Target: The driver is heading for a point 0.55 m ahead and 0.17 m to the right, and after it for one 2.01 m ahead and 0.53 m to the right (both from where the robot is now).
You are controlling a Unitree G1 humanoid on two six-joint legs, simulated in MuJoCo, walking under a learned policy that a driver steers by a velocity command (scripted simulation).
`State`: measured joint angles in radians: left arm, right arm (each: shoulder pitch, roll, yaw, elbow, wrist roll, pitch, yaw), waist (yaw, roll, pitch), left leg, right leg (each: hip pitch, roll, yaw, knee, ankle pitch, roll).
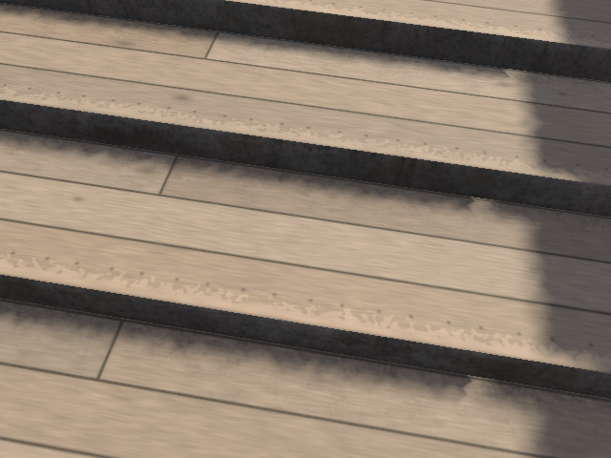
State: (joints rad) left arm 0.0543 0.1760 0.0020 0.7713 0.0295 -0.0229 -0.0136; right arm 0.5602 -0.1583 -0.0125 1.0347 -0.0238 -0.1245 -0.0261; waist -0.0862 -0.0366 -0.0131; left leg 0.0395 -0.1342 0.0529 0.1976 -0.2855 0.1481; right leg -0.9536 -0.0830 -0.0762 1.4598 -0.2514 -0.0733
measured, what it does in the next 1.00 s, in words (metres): climbs, turning right: right foot 0.10 m higher, then left foot 0.11 m higher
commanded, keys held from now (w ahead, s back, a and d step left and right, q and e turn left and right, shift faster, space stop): w+e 0.22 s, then e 0.50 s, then no key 0.12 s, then w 0.16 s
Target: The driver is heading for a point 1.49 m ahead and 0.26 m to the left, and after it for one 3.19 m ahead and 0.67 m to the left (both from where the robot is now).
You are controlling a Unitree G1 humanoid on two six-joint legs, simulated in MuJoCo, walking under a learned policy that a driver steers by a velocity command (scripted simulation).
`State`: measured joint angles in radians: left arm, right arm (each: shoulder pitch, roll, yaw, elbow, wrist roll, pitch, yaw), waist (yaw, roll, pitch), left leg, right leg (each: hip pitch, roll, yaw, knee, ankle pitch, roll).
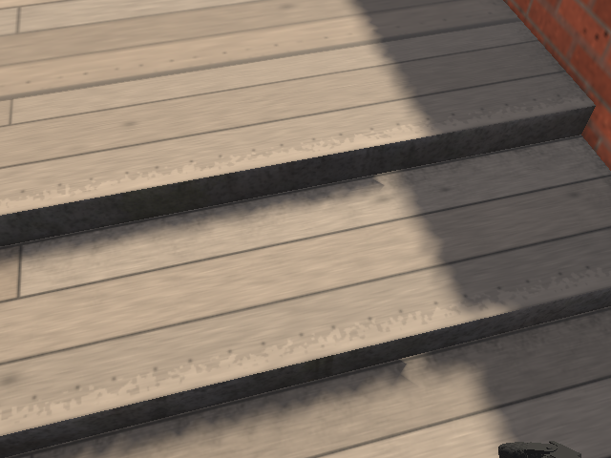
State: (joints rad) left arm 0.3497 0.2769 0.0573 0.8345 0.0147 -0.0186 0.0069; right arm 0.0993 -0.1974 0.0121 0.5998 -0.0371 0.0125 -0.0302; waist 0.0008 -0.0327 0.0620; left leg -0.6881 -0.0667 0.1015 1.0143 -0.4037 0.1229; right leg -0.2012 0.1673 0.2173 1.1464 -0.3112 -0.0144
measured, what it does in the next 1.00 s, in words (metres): climbs: right foot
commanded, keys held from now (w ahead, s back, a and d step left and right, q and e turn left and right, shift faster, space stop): w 1.00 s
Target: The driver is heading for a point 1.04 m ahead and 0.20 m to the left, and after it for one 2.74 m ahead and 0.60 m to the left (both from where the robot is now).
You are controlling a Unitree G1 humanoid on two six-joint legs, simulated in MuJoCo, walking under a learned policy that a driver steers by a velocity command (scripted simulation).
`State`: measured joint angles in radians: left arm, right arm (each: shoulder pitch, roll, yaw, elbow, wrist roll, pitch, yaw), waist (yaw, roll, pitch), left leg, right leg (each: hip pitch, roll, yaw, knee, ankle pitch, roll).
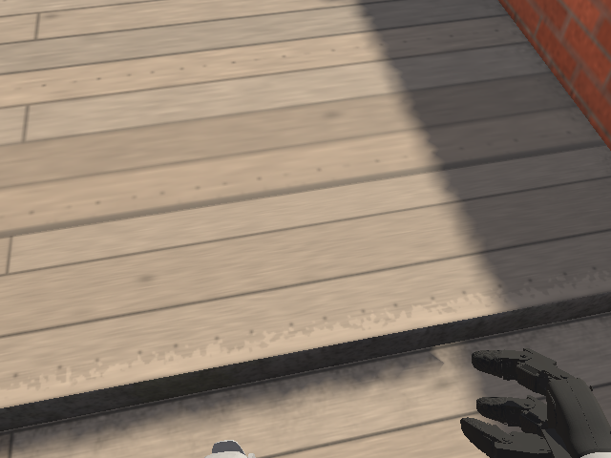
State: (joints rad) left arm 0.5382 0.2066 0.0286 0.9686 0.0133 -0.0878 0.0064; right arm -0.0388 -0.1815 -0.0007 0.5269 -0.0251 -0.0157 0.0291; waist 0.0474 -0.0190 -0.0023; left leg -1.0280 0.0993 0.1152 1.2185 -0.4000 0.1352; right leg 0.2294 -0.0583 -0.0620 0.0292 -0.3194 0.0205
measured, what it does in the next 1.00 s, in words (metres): climbs: left foot 0.10 m higher, then right foot 0.10 m higher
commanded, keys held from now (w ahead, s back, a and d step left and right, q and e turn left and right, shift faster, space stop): w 0.90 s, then w+q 0.10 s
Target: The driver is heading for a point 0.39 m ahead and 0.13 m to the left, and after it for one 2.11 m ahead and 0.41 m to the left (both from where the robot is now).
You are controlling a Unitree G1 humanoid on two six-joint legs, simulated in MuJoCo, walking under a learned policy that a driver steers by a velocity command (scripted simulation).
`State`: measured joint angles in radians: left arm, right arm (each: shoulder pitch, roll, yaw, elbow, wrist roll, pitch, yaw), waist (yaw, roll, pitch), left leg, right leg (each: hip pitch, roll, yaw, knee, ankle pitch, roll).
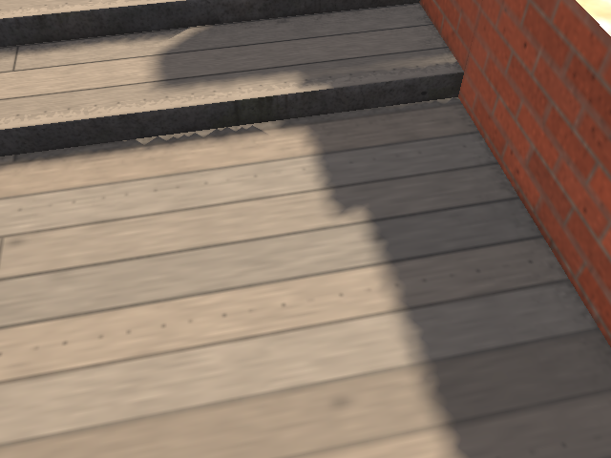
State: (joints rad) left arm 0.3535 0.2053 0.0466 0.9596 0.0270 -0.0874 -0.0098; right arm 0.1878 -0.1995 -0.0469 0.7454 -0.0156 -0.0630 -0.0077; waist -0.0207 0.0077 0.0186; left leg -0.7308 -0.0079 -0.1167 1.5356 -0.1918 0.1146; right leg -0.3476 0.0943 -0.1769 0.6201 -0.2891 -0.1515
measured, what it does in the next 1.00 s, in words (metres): climbs, turning left: left foot, then right foot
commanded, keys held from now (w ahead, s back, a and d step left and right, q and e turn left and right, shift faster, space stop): w+q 0.30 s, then q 0.30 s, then no key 0.40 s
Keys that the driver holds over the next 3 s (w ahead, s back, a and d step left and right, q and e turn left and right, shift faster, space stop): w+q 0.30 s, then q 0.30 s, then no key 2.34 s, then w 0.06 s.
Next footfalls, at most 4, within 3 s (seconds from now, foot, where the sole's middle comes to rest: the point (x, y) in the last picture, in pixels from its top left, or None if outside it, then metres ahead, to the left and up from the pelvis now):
0.34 left None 0.31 0.06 -0.75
0.84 right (333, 432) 0.53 -0.04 -0.75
1.16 left None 0.36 0.11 -0.75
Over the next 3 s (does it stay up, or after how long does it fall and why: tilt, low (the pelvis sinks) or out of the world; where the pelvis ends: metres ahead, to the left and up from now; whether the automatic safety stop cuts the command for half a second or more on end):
stays up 0.42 0.03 0.02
